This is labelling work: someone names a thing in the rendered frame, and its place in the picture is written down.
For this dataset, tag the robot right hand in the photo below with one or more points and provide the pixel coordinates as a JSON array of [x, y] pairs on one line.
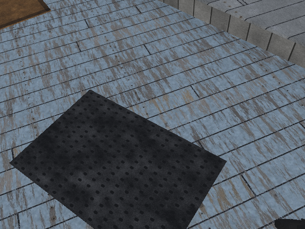
[[289, 223]]

